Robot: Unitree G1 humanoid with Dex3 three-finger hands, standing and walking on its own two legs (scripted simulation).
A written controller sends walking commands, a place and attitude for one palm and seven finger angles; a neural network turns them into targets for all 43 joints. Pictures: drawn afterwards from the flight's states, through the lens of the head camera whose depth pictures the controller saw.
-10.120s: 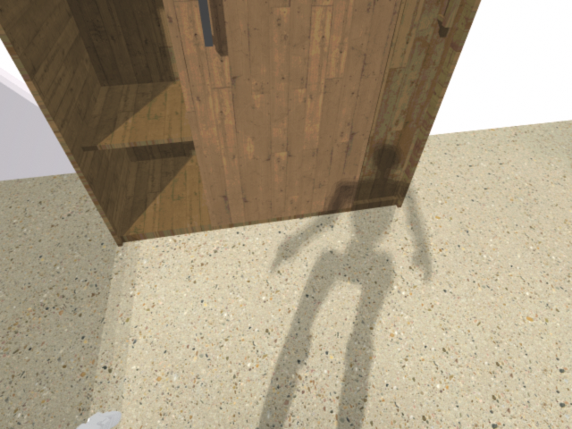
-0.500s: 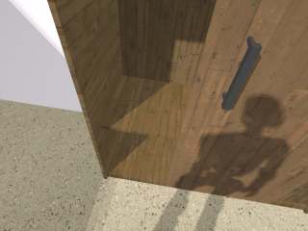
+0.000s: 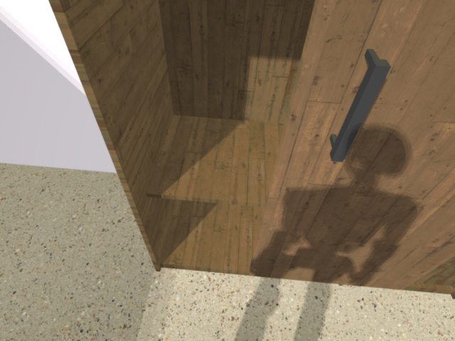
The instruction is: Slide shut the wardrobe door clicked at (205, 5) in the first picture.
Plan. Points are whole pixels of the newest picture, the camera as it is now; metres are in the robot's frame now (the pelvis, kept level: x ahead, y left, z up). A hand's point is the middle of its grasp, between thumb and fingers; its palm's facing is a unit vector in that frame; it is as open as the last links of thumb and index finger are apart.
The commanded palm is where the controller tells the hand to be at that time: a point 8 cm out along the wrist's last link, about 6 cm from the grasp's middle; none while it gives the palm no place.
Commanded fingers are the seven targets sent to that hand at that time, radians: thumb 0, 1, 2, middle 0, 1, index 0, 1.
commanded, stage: come to a stop and stand still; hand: right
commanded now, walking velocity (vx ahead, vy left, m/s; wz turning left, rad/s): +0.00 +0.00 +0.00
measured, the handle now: (352, 110) +0.48 -0.19 +0.19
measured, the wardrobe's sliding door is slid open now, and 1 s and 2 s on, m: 0.40 0.40 0.40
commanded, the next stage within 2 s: look again from close up in 0.84 s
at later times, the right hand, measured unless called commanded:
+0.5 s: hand out of the picture +0.00 -0.20 -0.17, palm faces +0.04 +0.98 -0.21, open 7.4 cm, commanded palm none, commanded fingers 0.00 -0.90 -0.90 0.20 0.30 0.20 0.30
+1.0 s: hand out of the picture -0.01 -0.21 -0.17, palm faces +0.02 +0.98 -0.20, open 7.4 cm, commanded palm none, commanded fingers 0.00 -0.90 -0.90 0.20 0.30 0.20 0.30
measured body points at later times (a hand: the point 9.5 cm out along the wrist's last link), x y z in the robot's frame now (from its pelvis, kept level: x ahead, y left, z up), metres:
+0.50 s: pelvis +0.01 -0.03 +0.00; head +0.02 -0.02 +0.45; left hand +0.00 +0.19 -0.16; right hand +0.00 -0.25 -0.16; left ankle -0.06 +0.07 -0.74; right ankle +0.00 -0.18 -0.74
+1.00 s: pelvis +0.00 -0.05 +0.00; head +0.02 -0.04 +0.45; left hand +0.00 +0.18 -0.16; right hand -0.01 -0.26 -0.16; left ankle -0.06 +0.07 -0.74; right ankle +0.00 -0.18 -0.74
